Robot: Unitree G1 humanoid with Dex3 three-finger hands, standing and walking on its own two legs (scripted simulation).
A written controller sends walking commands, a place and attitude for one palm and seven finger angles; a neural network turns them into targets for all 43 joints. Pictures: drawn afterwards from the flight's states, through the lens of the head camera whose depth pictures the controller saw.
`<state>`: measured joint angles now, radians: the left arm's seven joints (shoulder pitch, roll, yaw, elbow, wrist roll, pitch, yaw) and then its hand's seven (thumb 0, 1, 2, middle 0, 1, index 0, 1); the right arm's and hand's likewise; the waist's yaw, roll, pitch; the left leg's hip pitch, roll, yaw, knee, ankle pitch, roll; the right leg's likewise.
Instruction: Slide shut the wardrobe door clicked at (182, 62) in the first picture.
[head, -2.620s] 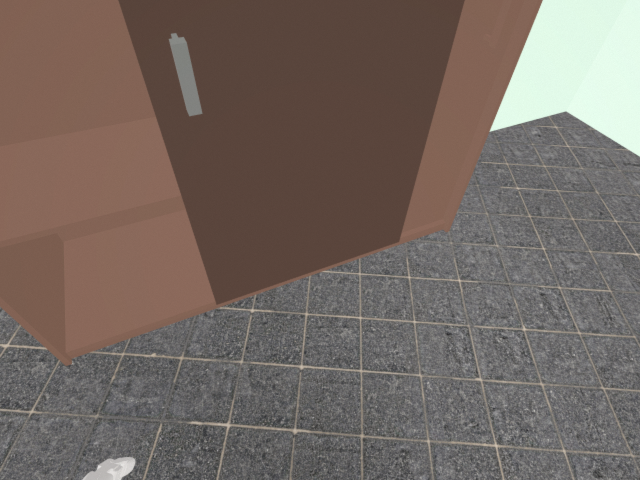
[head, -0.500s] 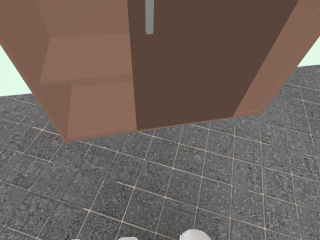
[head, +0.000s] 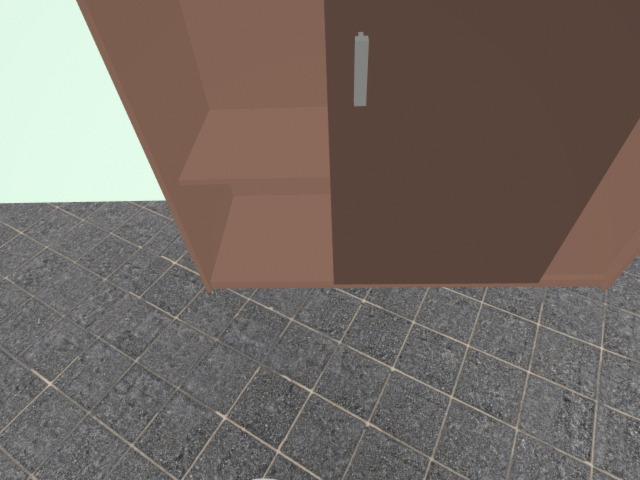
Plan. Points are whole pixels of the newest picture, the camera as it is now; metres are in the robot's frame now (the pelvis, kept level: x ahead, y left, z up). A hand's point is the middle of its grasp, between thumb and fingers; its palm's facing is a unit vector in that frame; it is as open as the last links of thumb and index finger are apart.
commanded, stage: take the last steps up to it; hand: right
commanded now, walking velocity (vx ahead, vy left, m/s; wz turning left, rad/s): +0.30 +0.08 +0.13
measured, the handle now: (360, 68) +0.90 -0.03 +0.11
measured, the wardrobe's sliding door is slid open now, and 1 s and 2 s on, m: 0.49 0.49 0.49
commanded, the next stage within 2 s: come to a stop and stand still in 1.10 s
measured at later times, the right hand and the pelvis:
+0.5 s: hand out of the picture +0.09 -0.15 -0.19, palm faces +0.00 +0.98 -0.18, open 7.2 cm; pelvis +0.09 +0.03 -0.01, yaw +2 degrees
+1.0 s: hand (430, 376) +0.33 -0.15 -0.17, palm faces -0.05 +0.98 -0.19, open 7.3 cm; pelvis +0.27 +0.03 +0.00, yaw +4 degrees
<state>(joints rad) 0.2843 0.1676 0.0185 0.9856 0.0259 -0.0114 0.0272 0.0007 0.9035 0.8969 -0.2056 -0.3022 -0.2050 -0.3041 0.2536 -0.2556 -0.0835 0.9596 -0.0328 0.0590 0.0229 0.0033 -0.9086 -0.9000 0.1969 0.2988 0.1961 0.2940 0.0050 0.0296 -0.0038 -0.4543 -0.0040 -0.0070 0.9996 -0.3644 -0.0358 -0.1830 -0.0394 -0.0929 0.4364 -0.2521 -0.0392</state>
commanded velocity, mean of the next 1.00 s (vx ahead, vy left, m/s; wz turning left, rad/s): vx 0.29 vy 0.06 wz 0.02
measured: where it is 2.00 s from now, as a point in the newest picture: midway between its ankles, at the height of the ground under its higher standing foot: (308, 440)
